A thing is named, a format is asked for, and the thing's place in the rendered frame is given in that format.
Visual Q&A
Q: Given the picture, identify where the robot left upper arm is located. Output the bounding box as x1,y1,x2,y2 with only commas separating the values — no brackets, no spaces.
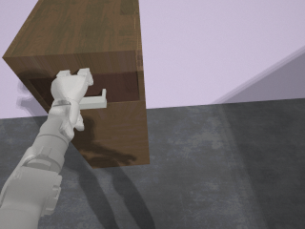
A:
0,166,62,229

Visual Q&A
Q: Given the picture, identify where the drawer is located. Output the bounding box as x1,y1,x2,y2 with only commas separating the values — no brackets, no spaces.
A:
28,71,139,107

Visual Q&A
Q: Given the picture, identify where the left robot hand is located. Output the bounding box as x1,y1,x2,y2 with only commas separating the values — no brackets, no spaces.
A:
51,68,93,132

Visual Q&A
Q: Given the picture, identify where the left robot forearm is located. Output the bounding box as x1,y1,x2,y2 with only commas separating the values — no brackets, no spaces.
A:
0,97,80,208

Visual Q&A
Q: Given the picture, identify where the cabinet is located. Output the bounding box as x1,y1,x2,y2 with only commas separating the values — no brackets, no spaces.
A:
2,0,150,169

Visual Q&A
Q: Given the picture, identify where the handle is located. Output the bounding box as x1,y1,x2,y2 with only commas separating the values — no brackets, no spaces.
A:
78,89,107,110

